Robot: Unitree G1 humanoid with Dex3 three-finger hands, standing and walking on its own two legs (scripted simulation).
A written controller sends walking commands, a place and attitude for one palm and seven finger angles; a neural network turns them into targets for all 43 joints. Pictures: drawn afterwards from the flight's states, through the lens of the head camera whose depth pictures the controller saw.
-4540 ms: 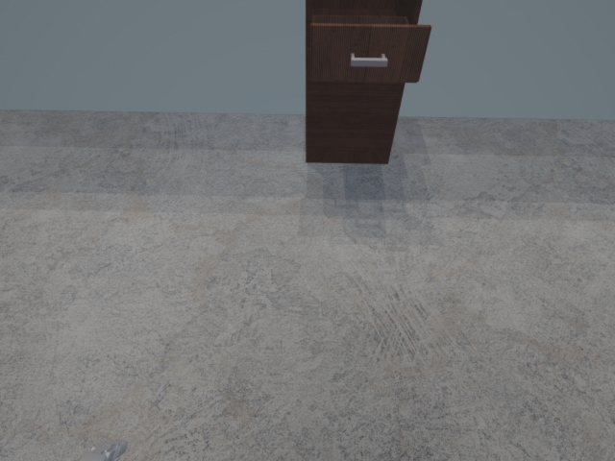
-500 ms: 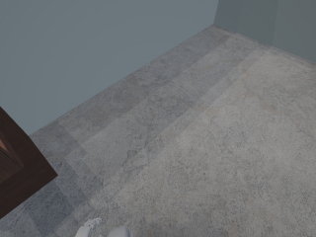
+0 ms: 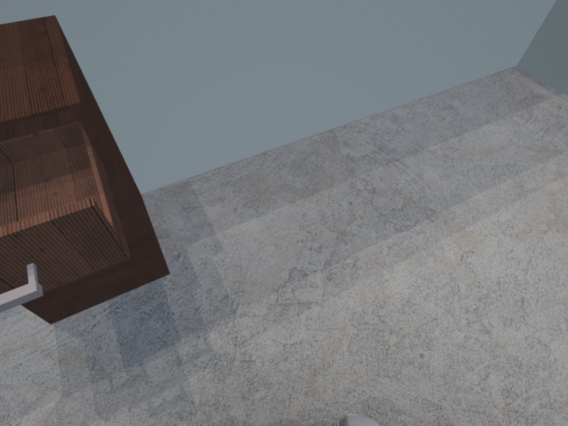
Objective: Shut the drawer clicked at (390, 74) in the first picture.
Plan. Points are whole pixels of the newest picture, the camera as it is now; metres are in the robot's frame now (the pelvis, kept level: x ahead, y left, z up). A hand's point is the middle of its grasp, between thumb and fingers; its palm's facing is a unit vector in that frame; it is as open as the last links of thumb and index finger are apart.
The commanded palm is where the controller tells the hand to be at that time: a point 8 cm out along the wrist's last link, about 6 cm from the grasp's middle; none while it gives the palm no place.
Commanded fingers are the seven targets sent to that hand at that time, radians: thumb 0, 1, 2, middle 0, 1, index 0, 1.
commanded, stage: turn to face it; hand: left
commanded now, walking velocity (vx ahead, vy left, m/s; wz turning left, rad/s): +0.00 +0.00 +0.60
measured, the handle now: out of the picture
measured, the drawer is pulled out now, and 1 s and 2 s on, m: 0.29 0.29 0.29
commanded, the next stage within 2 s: take the last steps up to it in 0.62 s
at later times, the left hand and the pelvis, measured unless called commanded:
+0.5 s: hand out of the picture -0.03 +0.15 -0.16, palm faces +0.33 -0.91 -0.26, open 7.3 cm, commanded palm none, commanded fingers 0.00 0.90 0.90 -0.20 -0.30 -0.20 -0.30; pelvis -0.02 -0.05 +0.00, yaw +19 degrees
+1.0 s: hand out of the picture -0.05 +0.18 -0.17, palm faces +0.44 -0.87 -0.24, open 7.4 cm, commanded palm none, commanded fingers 0.00 0.90 0.90 -0.20 -0.30 -0.20 -0.30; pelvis -0.02 -0.02 -0.01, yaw +26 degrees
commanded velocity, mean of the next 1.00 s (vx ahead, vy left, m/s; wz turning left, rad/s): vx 0.09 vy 0.02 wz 0.32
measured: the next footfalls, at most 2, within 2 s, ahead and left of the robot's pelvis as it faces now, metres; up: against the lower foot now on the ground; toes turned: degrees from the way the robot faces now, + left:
right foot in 0.14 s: +0.05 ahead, -0.16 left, +0.00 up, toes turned +4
left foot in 0.60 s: -0.06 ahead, +0.08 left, +0.00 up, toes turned +26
